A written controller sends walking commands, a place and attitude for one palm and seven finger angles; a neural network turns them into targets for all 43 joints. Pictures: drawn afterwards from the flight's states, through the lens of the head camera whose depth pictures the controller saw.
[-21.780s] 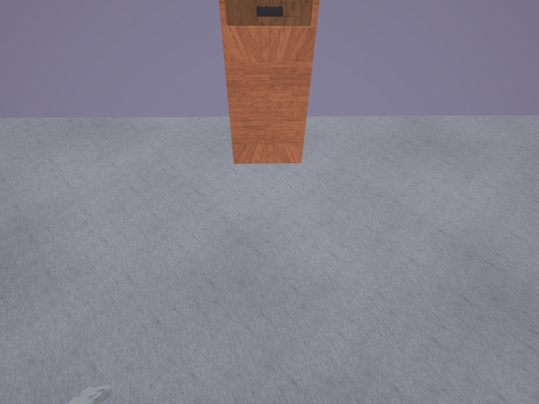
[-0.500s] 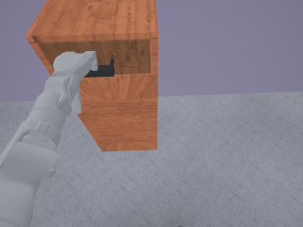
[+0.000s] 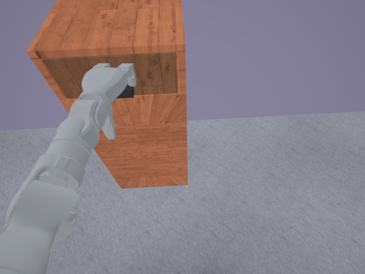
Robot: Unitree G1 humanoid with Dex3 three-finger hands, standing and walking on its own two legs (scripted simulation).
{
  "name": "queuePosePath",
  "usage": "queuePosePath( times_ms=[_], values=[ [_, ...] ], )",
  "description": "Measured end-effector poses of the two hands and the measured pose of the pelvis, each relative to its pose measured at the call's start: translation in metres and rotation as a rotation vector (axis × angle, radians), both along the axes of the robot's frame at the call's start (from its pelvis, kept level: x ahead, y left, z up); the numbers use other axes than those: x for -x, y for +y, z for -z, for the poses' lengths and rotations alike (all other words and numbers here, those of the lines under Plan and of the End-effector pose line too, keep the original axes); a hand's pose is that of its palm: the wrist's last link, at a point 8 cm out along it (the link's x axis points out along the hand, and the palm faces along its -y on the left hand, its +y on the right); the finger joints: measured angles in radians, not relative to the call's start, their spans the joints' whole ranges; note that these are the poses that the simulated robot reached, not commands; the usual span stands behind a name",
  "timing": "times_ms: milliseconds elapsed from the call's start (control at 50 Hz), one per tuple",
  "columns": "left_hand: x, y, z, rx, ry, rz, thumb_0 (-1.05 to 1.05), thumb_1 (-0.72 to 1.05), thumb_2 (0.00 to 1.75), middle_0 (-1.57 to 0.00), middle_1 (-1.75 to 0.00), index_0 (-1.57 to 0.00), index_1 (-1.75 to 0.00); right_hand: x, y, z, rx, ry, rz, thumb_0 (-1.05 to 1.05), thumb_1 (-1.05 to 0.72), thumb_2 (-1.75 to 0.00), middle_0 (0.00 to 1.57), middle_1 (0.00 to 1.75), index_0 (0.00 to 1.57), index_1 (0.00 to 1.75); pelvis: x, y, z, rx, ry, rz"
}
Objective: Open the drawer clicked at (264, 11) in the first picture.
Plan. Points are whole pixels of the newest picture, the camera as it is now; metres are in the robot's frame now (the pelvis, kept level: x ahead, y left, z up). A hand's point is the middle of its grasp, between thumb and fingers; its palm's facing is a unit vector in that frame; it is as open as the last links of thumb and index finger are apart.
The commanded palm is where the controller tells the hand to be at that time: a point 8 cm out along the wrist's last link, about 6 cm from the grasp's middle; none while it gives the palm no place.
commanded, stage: re-aim the fingers above the handle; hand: left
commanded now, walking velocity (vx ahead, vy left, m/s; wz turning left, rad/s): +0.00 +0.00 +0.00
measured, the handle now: (115, 85) +0.58 +0.18 +0.05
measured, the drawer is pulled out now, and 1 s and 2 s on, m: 0.00 0.00 0.00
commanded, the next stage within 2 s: lower the fingers behind the handle in 0.18 s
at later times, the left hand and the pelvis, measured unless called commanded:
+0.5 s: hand (118, 105) +0.48 +0.15 +0.08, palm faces -0.03 -0.05 -1.00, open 13.8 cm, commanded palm +0.47 +0.19 +0.14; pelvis -0.01 -0.01 +0.00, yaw +0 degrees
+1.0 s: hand (104, 106) +0.49 +0.19 +0.07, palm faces -0.03 -0.01 -1.00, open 13.9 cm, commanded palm +0.47 +0.19 +0.11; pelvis -0.02 +0.00 -0.01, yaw -1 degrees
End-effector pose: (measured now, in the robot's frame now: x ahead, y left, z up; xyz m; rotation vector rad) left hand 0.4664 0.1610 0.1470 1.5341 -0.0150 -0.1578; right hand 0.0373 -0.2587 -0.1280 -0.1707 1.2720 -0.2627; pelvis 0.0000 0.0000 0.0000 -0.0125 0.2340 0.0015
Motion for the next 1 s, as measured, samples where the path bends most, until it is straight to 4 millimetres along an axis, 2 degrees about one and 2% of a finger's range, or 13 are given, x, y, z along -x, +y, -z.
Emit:
queuePosePath(
  times_ms=[80, 160, 240, 280, 340, 400, 500, 560, 620, 740, 800, 880, 1000],
  values=[
    [-0.007, -0.005, -0.013, 0.023, -0.147, 0.016, 0.0, -0.49, 0.3, -0.32, -1.2, -0.32, -1.2, -0.005, -0.008, -0.002, 0.021, -0.036, -0.005, 0.01, -0.9, -0.9, 0.2, 0.3, 0.2, 0.3, 0.004, -0.002, 0.002, -0.005, 0.01, 0.012],
    [-0.016, 0.02, -0.025, -0.045, -0.229, -0.149, 0.0, -0.49, 0.3, -0.32, -1.2, -0.32, -1.2, -0.005, -0.011, 0.004, 0.002, -0.044, -0.003, 0.01, -0.91, -0.9, 0.2, 0.3, 0.2, 0.3, 0.008, -0.004, 0.004, -0.012, 0.026, 0.029],
    [-0.013, 0.052, -0.023, -0.123, -0.125, -0.333, 0.0, -0.49, 0.3, -0.31, -1.2, -0.32, -1.2, -0.001, -0.011, 0.008, -0.026, -0.026, 0.016, 0.01, -0.91, -0.9, 0.2, 0.3, 0.2, 0.3, 0.008, -0.007, 0.002, -0.016, 0.031, 0.037],
    [-0.008, 0.059, -0.015, -0.124, -0.033, -0.366, 0.0, -0.49, 0.3, -0.31, -1.2, -0.32, -1.2, 0.002, -0.012, 0.007, -0.026, -0.014, 0.022, 0.01, -0.91, -0.9, 0.2, 0.3, 0.2, 0.3, 0.007, -0.008, 0.0, -0.014, 0.025, 0.03],
    [0.0, 0.05, -0.003, -0.091, 0.071, -0.279, 0.0, -0.49, 0.3, -0.31, -1.2, -0.32, -1.2, 0.004, -0.016, 0.002, 0.0, -0.001, 0.013, 0.01, -0.91, -0.9, 0.2, 0.3, 0.2, 0.3, 0.006, -0.01, -0.002, -0.01, 0.008, 0.012],
    [0.006, 0.024, 0.008, -0.043, 0.094, -0.098, 0.0, -0.49, 0.3, -0.31, -1.2, -0.32, -1.2, 0.002, -0.022, -0.004, 0.044, -0.003, -0.001, 0.01, -0.9, -0.9, 0.2, 0.3, 0.2, 0.3, 0.006, -0.01, -0.001, -0.007, -0.004, -0.002],
    [0.01, -0.006, 0.009, 0.024, -0.065, 0.083, 0.0, -0.49, 0.3, -0.32, -1.2, -0.32, -1.2, 0.0, -0.029, -0.007, 0.08, -0.037, -0.007, 0.01, -0.91, -0.9, 0.2, 0.3, 0.2, 0.3, 0.01, -0.009, 0.004, -0.008, 0.012, 0.006],
    [0.004, -0.001, 0.004, 0.034, -0.195, 0.021, 0.0, -0.49, 0.3, -0.32, -1.2, -0.32, -1.2, 0.001, -0.027, -0.002, 0.062, -0.045, -0.012, 0.01, -0.91, -0.9, 0.2, 0.3, 0.2, 0.3, 0.013, -0.008, 0.007, -0.011, 0.032, 0.015],
    [-0.002, 0.016, 0.003, -0.038, -0.25, -0.124, 0.0, -0.49, 0.3, -0.32, -1.2, -0.32, -1.2, 0.005, -0.02, 0.006, 0.02, -0.035, -0.01, 0.01, -0.91, -0.9, 0.2, 0.3, 0.2, 0.3, 0.016, -0.007, 0.009, -0.014, 0.049, 0.025],
    [0.0, 0.042, 0.016, -0.133, -0.051, -0.339, 0.0, -0.49, 0.3, -0.31, -1.2, -0.32, -1.2, 0.018, -0.005, 0.015, -0.048, 0.009, 0.029, 0.01, -0.91, -0.9, 0.2, 0.3, 0.2, 0.3, 0.018, -0.007, 0.006, -0.015, 0.047, 0.026],
    [0.0, 0.042, 0.015, -0.091, 0.014, -0.319, 0.0, -0.49, 0.3, -0.32, -1.2, -0.29, -1.21, 0.025, -0.004, 0.011, -0.027, 0.02, 0.034, 0.01, -0.91, -0.9, 0.2, 0.3, 0.2, 0.3, 0.018, -0.007, 0.004, -0.014, 0.035, 0.017],
    [-0.002, 0.033, 0.012, -0.086, 0.035, -0.161, 0.0, -0.49, 0.3, -0.32, -1.2, -0.28, -1.21, 0.032, -0.011, 0.005, 0.024, 0.026, 0.026, 0.01, -0.9, -0.9, 0.2, 0.3, 0.2, 0.3, 0.017, -0.007, 0.006, -0.01, 0.033, 0.005],
    [0.0, 0.026, 0.021, -0.023, -0.065, -0.062, 0.0, -0.49, 0.3, -0.33, -1.23, -0.29, -1.22, 0.042, -0.022, 0.002, 0.064, 0.045, 0.016, 0.01, -0.9, -0.9, 0.2, 0.3, 0.2, 0.3, 0.018, -0.005, 0.012, -0.007, 0.06, 0.012]
  ],
)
